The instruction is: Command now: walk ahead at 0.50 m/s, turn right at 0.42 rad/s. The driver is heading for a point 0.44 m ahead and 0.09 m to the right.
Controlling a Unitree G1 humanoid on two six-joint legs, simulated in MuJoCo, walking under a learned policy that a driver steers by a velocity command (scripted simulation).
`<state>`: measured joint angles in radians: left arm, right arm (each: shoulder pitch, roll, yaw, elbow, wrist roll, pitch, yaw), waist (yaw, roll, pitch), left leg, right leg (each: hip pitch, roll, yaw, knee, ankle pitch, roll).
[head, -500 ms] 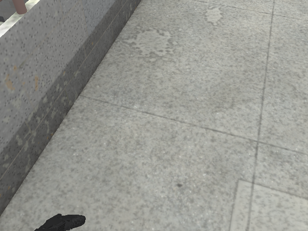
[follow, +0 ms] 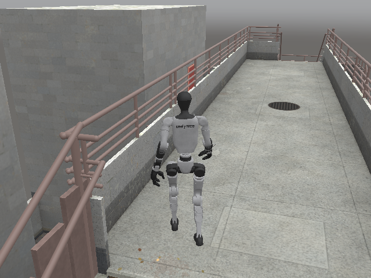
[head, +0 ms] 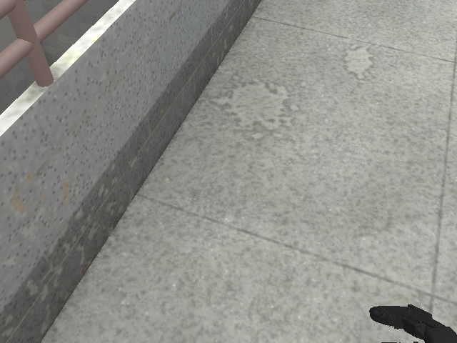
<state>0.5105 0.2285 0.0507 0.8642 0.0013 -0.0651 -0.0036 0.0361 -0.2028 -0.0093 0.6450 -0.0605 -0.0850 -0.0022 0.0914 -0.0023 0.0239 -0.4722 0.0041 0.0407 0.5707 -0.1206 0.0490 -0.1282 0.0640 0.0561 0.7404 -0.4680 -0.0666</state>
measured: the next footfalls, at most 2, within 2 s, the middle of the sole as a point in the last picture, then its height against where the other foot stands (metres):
right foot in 0.48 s outside the picture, level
left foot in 0.94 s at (263, 337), level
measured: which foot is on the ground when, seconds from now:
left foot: down 0.00-0.48, up 0.50-0.92, down 0.94-1.00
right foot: up 0.00-0.46, down 0.48-1.00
